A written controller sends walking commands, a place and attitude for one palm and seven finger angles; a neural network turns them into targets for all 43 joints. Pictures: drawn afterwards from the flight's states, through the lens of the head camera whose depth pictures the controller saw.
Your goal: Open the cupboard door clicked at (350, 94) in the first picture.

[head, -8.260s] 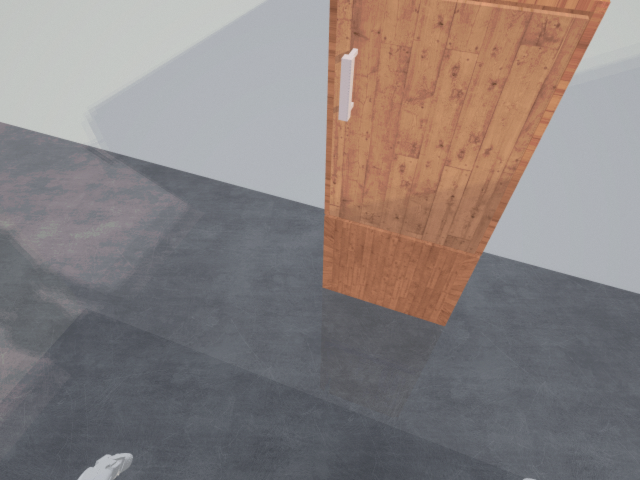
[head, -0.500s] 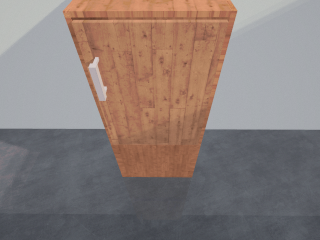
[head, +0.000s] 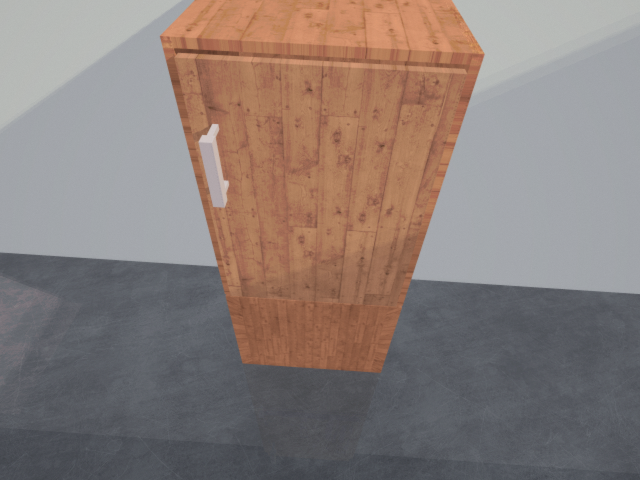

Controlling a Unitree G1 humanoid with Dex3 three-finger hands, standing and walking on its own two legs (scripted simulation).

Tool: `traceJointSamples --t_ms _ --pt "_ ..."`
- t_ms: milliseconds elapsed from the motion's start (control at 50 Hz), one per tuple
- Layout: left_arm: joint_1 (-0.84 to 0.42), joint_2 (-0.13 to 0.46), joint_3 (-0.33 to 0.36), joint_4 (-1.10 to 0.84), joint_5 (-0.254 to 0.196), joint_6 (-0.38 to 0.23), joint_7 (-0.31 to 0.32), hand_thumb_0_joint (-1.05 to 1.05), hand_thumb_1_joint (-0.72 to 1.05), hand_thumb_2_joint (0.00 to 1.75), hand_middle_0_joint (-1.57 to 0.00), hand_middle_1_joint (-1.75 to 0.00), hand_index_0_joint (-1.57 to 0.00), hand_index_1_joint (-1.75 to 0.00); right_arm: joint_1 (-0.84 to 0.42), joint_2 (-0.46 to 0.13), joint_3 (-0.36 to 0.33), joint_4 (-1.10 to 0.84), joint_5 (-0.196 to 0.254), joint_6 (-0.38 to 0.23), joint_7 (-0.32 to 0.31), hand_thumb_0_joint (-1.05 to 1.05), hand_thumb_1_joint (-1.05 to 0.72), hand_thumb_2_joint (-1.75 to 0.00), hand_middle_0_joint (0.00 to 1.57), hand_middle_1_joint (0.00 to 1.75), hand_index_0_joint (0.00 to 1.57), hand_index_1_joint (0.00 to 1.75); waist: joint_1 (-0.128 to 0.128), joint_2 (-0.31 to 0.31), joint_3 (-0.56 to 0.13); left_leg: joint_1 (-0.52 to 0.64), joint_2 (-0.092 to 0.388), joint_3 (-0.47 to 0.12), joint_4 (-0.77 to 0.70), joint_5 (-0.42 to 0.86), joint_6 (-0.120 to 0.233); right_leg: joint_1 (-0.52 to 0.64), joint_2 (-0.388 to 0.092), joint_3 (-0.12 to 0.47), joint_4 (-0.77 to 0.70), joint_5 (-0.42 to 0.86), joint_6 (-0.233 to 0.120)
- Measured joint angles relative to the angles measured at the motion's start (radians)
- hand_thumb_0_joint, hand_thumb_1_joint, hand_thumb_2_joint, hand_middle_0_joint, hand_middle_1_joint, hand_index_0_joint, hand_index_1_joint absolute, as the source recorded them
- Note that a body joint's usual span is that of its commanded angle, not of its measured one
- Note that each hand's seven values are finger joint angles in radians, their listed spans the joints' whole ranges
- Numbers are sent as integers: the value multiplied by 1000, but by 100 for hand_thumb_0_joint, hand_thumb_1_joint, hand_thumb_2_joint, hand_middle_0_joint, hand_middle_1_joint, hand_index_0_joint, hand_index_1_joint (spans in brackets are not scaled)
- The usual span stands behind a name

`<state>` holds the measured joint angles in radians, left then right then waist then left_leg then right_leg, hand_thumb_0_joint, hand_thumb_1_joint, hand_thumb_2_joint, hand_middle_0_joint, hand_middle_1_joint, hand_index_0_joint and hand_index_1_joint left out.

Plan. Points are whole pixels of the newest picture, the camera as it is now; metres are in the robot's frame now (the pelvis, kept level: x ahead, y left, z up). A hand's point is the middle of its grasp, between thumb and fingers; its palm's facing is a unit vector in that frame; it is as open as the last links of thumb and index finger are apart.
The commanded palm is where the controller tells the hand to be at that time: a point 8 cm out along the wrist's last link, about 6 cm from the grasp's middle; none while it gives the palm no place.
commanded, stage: come to a stop and stand still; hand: left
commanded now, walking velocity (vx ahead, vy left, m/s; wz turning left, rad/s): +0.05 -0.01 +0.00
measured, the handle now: (217, 166) +0.58 +0.22 +0.08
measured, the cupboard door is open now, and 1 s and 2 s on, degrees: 0 0 0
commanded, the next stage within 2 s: look again from close up in 1.12 s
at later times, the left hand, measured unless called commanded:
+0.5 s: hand out of the picture -0.04 +0.23 -0.18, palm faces +0.03 -0.98 -0.19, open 7.4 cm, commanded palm none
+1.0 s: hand out of the picture -0.06 +0.19 -0.18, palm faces +0.03 -0.99 -0.14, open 7.4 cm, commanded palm none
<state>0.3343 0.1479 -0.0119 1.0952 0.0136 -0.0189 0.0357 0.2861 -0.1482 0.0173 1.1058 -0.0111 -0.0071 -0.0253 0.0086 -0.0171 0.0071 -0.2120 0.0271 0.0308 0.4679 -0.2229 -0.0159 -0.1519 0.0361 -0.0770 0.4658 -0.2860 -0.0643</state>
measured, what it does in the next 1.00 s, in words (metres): shifts its weight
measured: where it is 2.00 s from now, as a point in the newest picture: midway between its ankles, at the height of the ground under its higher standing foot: outside the picture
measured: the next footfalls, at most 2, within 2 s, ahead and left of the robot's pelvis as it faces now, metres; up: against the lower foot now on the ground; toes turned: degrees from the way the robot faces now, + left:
none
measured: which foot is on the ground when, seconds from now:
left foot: down 0.00-1.00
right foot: down 0.00-1.00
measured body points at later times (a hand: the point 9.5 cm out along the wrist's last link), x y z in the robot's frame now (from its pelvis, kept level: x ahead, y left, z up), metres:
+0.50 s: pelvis -0.04 +0.05 +0.00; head -0.05 +0.06 +0.45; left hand -0.04 +0.28 -0.16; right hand -0.04 -0.17 -0.16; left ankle +0.02 +0.13 -0.74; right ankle -0.02 -0.07 -0.74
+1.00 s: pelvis -0.03 +0.04 +0.00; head -0.03 +0.05 +0.45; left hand -0.06 +0.24 -0.17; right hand -0.03 -0.18 -0.15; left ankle +0.02 +0.13 -0.74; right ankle -0.02 -0.07 -0.74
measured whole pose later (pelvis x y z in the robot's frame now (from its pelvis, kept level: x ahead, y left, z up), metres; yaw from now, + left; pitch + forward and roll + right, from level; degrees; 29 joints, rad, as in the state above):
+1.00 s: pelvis -0.03 +0.04 +0.00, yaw +0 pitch -1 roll +0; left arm 0.36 0.12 -0.02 1.09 0.02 -0.01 0.04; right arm 0.30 -0.14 0.01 1.10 -0.01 -0.01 -0.02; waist 0.01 -0.03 0.01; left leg -0.27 -0.04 0.04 0.44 -0.16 0.05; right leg -0.22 -0.02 -0.06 0.47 -0.23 -0.01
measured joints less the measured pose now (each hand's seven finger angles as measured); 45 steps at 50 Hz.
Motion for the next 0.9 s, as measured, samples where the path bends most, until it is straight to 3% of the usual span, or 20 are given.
traceJointSamples --t_ms 80,160,460,900 --pt "6 -18 -4 -2 5 -24 19 0 91 90 -20 -30 -20 -30 -18 -16 -5 -24 3 11 1 1 -92 -90 20 30 20 30 5 28 28 -50 14 -7 94 -49 11 -13 17 6 -13 26 10" --pt "14 -23 -10 0 2 -18 18 0 91 90 -21 -30 -20 -30 -26 -19 -16 -56 6 -1 0 1 -92 -90 20 30 20 30 -17 31 47 -45 0 -8 77 -15 22 -30 9 11 28 18 17" --pt "4 16 9 -44 11 21 1 0 91 90 -20 -30 -20 -30 44 5 -10 -59 -7 9 12 1 -92 -90 20 30 20 30 -7 4 -11 -64 -70 11 19 39 78 -77 -61 25 41 38 57" --pt "47 -19 -5 0 5 11 0 0 91 90 -20 -30 -20 -30 17 5 -10 -19 3 -4 8 1 -92 -90 20 30 20 30 5 -5 -2 -61 -68 7 -25 63 71 -78 -58 23 3 60 63"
